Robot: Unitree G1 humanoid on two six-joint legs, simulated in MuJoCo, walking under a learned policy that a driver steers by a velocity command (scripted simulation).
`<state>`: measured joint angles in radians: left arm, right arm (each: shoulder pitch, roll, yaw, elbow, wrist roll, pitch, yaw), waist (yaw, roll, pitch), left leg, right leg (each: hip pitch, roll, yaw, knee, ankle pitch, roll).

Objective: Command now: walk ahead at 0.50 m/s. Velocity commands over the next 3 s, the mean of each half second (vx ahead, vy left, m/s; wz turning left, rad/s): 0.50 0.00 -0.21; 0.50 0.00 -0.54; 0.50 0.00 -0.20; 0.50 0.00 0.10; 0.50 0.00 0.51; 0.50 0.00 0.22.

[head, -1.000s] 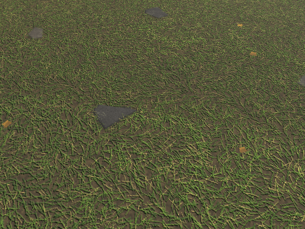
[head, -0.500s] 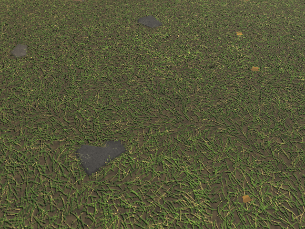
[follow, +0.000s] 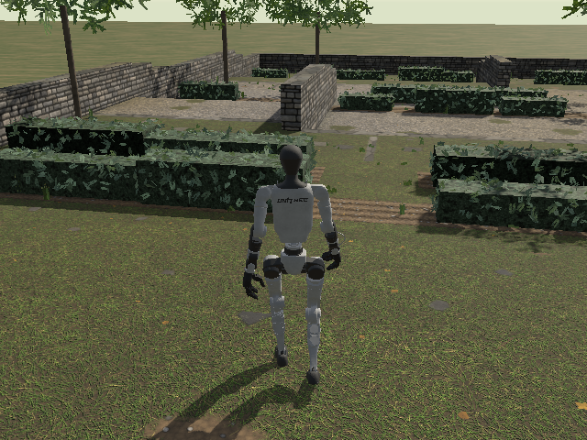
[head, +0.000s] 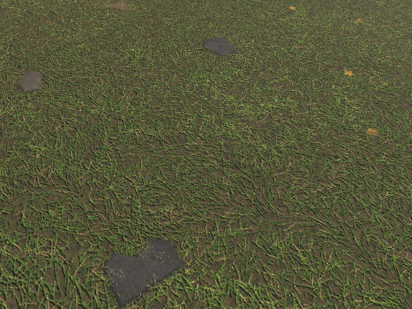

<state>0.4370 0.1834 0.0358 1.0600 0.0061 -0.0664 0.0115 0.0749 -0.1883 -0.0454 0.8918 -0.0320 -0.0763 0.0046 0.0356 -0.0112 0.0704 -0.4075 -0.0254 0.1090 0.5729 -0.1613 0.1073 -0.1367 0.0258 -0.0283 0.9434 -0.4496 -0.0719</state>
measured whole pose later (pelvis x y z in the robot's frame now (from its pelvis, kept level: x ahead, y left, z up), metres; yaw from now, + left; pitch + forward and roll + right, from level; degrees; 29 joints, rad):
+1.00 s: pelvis +0.50 -0.06 +0.00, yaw -26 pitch +2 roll +1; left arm 0.55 0.28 0.07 0.93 0.02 -0.07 0.03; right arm 0.05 -0.31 -0.08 0.75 -0.05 -0.01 0.04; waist 0.09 0.04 -0.03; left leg -0.68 0.05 -0.08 0.74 0.15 -0.03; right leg 0.01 0.15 0.24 0.42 -0.43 -0.13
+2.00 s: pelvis +1.01 -0.23 -0.16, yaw -25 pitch -1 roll -1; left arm 0.38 0.24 0.04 0.99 0.01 -0.09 0.01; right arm 0.23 -0.26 -0.06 0.86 -0.03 0.01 0.03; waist 0.01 0.03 0.05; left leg -0.59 0.05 -0.03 0.82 -0.08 0.05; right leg -0.04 0.06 -0.14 0.28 -0.24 -0.07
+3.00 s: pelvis +1.53 -0.39 -0.36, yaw -3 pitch +1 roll -2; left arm 0.43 0.18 0.03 0.99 0.03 -0.09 0.00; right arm 0.16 -0.24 -0.02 0.85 -0.05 -0.02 0.01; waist 0.00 0.06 0.05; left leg -0.69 0.02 -0.05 1.20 -0.25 0.04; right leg -0.23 0.11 -0.04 0.45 -0.23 -0.09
